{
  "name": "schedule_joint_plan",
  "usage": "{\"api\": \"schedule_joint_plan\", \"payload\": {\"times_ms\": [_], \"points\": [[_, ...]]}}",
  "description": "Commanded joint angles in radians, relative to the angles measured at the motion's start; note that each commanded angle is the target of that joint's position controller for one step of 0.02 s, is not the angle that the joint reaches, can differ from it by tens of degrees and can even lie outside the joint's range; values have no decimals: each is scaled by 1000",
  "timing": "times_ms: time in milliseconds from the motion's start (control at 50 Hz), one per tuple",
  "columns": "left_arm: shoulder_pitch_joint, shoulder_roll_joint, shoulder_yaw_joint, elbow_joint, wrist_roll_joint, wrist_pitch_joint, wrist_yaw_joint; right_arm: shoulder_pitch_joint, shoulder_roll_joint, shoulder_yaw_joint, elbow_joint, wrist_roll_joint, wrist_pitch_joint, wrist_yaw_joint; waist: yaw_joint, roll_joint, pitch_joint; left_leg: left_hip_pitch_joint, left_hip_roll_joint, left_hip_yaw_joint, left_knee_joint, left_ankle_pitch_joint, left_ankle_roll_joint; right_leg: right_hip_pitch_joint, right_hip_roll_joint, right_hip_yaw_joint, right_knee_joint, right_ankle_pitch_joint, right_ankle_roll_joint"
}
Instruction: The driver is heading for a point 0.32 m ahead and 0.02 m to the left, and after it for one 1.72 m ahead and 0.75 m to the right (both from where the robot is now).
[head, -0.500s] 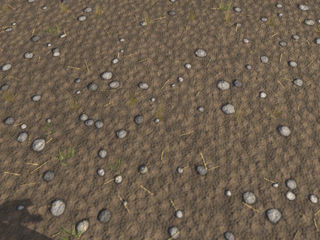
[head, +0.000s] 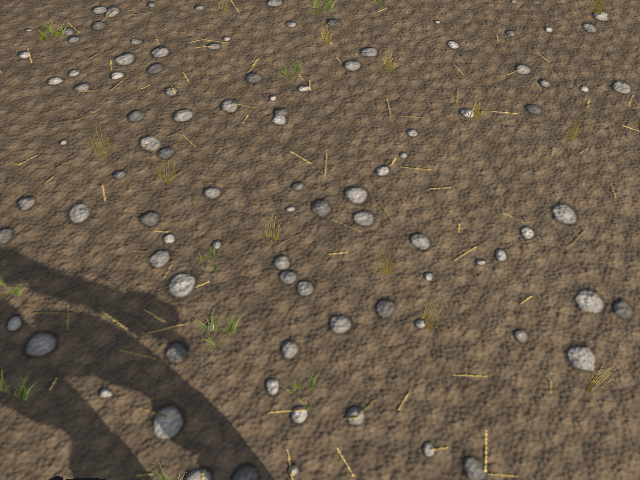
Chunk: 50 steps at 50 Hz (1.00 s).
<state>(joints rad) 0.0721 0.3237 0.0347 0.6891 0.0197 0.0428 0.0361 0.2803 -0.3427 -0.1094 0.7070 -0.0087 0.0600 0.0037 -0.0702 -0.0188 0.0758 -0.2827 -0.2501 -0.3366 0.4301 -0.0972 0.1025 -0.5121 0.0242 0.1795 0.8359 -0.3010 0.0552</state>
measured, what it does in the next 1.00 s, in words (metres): walks ahead, turning left: right foot, then left foot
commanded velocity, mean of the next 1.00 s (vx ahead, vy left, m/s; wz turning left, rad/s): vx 0.75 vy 0.00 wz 0.42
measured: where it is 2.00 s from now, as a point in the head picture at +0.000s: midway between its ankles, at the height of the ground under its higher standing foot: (116, 159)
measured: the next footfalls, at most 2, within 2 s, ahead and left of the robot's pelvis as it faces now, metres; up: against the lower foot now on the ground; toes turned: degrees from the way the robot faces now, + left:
right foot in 0.12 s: +0.11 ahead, -0.15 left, +0.00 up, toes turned +18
left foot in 0.66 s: +0.33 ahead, +0.22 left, +0.00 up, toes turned +30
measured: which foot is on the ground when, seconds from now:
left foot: down 0.00-0.12, up 0.14-0.64, down 0.66-1.00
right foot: up 0.00-0.10, down 0.12-0.66, up 0.68-1.00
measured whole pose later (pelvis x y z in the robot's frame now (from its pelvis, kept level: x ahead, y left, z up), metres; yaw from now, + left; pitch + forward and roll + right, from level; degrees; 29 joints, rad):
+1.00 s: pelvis +0.48 +0.24 -0.02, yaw +23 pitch +1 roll +1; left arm 0.13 0.29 0.02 0.77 0.01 -0.04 -0.07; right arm 0.47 -0.28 -0.02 0.92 -0.01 -0.12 0.01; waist -0.03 -0.03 0.02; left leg 0.22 -0.11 0.14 0.12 -0.37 0.08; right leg -0.83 -0.06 -0.07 0.84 0.07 -0.09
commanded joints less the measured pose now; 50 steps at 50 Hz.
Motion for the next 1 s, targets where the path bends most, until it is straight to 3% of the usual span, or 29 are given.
{"api": "schedule_joint_plan", "payload": {"times_ms": [20,60,100,120,140,160,180,200,240,280,360,480,540,580,620,640,660,680,700,720,740,780,800,840,860,900,920,960,1000], "points": [[-48,91,19,-76,-10,-32,3,19,-163,-41,-57,-8,-8,3,0,150,-119,176,265,-336,-66,44,58,-11,47,-8,-85,-29,-24],[-7,98,18,-63,-9,-43,-3,-27,-164,-40,-73,-16,-7,16,28,145,-143,51,234,-376,-99,-325,59,167,60,-10,-193,-67,-35],[94,103,25,-36,-26,-50,9,-129,-148,-30,-99,-27,-9,29,122,150,-95,-224,176,-372,-97,-614,2,477,60,-37,-410,-48,-38],[142,148,42,-24,-30,-56,25,-105,-103,-19,-87,-19,-20,25,148,33,-91,-357,98,-250,69,-678,-51,620,-29,8,-523,-81,-46],[185,236,55,-40,-15,-62,31,-65,-27,3,-106,2,-32,17,140,-166,-167,-440,6,-1,384,-635,-87,702,-317,299,-633,-371,-104],[109,295,70,-40,20,-64,23,-139,-90,1,-140,-12,-41,15,118,-164,-93,-540,46,92,517,-387,-108,568,-404,532,-718,-482,-171],[72,224,59,-40,19,-65,14,-170,-150,-10,-138,-27,-43,24,93,-77,-62,-520,135,100,590,-265,-110,498,-368,436,-690,-448,-169],[50,187,47,-46,11,-66,7,-139,-144,-9,-124,-28,-41,42,75,-75,-66,-500,144,127,645,-200,-114,464,-308,314,-675,-377,-150],[61,159,34,-51,4,-70,-2,-79,-124,0,-104,-31,-27,74,61,-104,-60,-501,174,190,768,-138,-118,423,-244,158,-683,-309,-128],[118,155,35,-38,9,-85,-17,-109,-109,12,-122,-25,-20,89,79,-103,-29,-549,215,219,822,-87,-118,406,-236,88,-701,-288,-126],[267,152,42,13,14,-125,-38,-163,-79,31,-125,-30,-34,81,121,-69,3,-608,227,180,774,-11,-118,446,-249,52,-726,-255,-142],[405,123,39,89,11,-143,-46,-326,-64,47,-138,-35,-60,87,179,-80,74,-666,232,220,541,-16,-96,566,-270,-60,-773,-114,-184],[466,107,30,137,14,-144,-40,-435,-32,71,-176,-35,-76,104,201,-92,97,-599,257,328,377,-52,-66,593,-289,-130,-793,62,-198],[505,118,30,183,15,-139,-33,-471,-14,89,-196,-39,-83,106,193,-109,95,-520,261,406,283,-127,-25,637,-311,-177,-777,337,-207],[493,142,28,216,7,-131,-27,-366,-12,92,-169,-43,-86,85,110,-145,10,-246,177,499,218,-239,39,617,-305,-269,-611,983,-194],[488,166,29,230,1,-128,-23,-211,-37,78,-127,-39,-90,68,22,-164,-87,-20,128,510,220,-250,68,567,-316,-293,-417,1275,-191],[432,183,29,221,-12,-127,-21,47,-77,55,-47,-38,-99,49,-121,-151,-210,311,139,448,135,-169,96,420,-286,-324,-145,1240,-170],[421,119,12,171,-24,-134,-34,212,-182,18,3,-55,-100,25,-172,-20,-358,671,352,178,83,-460,128,98,-208,-329,227,783,-154],[435,10,-6,113,-21,-146,-58,228,-256,3,7,-47,-104,11,-88,178,-480,829,635,-363,-39,-773,179,-198,-47,-203,532,-182,-139],[277,108,22,91,-19,-153,-51,207,-219,10,19,-36,-108,6,-119,43,-368,712,608,-415,-133,-649,135,-294,-65,-84,586,-107,-170],[226,93,22,65,-25,-156,-53,154,-180,19,55,-36,-112,0,-59,36,-174,553,554,-211,-142,-420,120,-327,-113,-112,534,16,-169],[285,49,12,90,0,-138,-65,55,-95,40,56,-25,-122,1,47,46,-61,324,459,-9,-192,-246,91,-237,-158,-133,427,64,-149],[341,23,5,115,9,-115,-74,34,-53,53,56,-22,-130,1,84,84,-50,240,437,60,-223,-227,86,-178,-170,-125,408,67,-134],[311,-5,5,125,10,-82,-89,47,-11,64,84,-6,-152,3,100,82,18,180,398,179,-287,-136,49,-220,-160,-122,413,76,-123],[260,-16,2,99,5,-77,-94,60,-25,62,92,-4,-163,7,99,112,51,136,404,226,-323,-50,32,-238,-153,-120,370,121,-119],[142,-19,-2,58,-11,-80,-93,69,-1,70,112,-9,-179,17,92,115,113,82,357,363,-362,184,-7,-247,-120,-155,247,235,-119],[118,-17,-5,54,-19,-83,-95,66,7,75,116,-11,-187,18,92,106,107,82,332,423,-368,296,-29,-221,-99,-192,178,302,-124],[39,-26,-18,27,-14,-93,-106,82,9,85,132,-3,-202,9,89,70,106,84,337,500,-391,540,-54,-131,-79,-280,19,418,-147],[9,-29,-26,24,-15,-96,-115,119,-31,83,150,5,-213,-6,89,52,68,170,362,531,-383,820,-85,-25,-22,-349,-94,500,-175]]}}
